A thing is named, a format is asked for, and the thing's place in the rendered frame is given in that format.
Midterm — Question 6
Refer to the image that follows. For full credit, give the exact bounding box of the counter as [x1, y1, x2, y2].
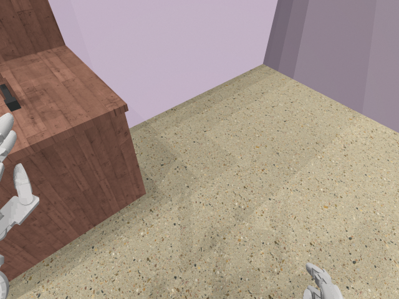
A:
[0, 0, 146, 282]

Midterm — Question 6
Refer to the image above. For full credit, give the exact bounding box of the tap lever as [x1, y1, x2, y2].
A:
[0, 84, 21, 112]

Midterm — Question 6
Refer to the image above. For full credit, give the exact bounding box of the robot left hand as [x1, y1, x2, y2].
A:
[0, 113, 39, 241]

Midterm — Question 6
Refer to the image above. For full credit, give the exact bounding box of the robot right hand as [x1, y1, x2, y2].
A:
[300, 262, 344, 299]

